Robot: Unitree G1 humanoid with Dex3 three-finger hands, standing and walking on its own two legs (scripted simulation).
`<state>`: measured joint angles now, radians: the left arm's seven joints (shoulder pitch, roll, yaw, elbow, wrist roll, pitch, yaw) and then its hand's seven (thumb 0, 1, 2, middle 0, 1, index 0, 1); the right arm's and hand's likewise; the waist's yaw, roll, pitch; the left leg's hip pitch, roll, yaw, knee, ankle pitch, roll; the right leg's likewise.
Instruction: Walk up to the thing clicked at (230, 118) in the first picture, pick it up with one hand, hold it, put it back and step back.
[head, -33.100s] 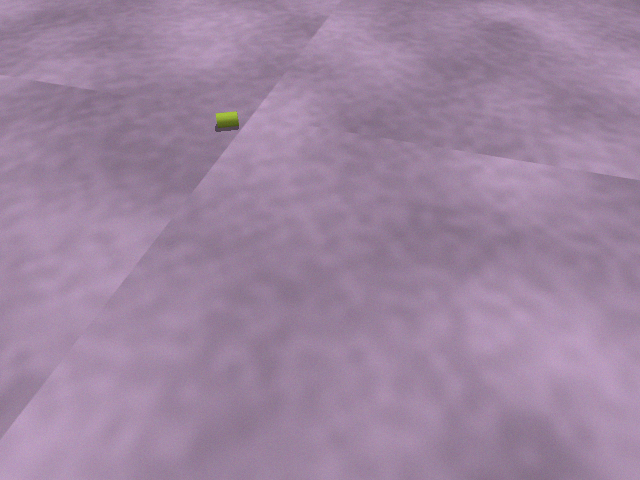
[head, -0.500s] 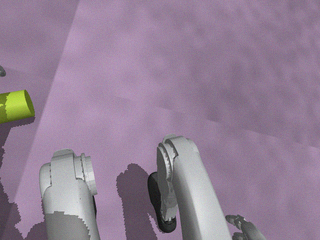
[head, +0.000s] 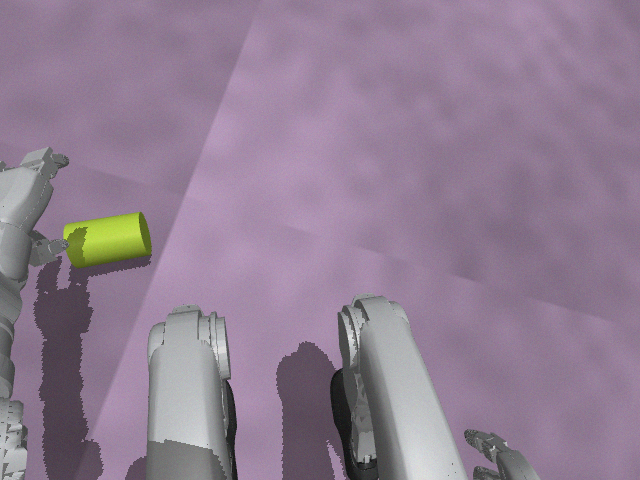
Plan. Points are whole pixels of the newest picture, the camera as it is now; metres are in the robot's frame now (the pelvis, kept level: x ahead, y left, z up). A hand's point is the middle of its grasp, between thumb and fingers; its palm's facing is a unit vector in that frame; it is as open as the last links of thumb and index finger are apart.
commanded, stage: home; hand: left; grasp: from above
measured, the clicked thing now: (110, 239) +0.47 +0.33 -0.35
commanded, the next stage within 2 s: none
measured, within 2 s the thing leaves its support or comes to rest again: neither
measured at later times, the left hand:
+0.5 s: hand out of the picture +0.25 +0.26 +0.10, palm faces -0.03 -0.89 -0.46, open 7.4 cm
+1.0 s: hand out of the picture +0.22 +0.20 +0.28, palm faces +0.20 -0.96 -0.20, open 7.4 cm
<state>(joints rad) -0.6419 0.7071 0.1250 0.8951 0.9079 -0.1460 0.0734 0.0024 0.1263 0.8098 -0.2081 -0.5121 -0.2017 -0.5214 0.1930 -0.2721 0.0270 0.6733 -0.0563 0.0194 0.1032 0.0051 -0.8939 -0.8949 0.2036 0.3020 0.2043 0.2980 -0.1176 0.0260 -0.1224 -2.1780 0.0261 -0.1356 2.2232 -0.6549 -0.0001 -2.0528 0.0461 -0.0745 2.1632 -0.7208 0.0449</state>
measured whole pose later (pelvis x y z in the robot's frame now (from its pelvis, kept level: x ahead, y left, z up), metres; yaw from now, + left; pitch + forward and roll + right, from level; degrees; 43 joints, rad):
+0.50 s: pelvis +0.02 +0.00 +0.20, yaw +6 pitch +24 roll -5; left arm 0.07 0.39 0.05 0.25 0.18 0.24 0.04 0.01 0.89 0.89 -0.21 -0.30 -0.21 -0.30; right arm 0.10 -0.23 0.03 0.55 0.04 -0.09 -0.04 0.01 -0.90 -0.90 0.20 0.30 0.20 0.30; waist -0.06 0.02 -0.19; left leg -1.42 0.03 -0.09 1.58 -0.58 -0.01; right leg -1.32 0.02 -0.06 1.52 -0.63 0.02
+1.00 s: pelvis +0.09 +0.00 +0.32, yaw +9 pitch +12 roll -3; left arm 0.52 0.21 0.03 -0.15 -0.07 0.47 0.04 0.01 0.91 0.89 -0.20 -0.30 -0.20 -0.30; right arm 0.32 -0.22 0.04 0.51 0.02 -0.19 -0.19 0.01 -0.90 -0.90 0.20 0.30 0.20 0.30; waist -0.07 0.06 -0.19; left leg -0.75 0.03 -0.07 1.02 -0.48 -0.01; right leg -0.65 0.01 -0.05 0.95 -0.51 0.01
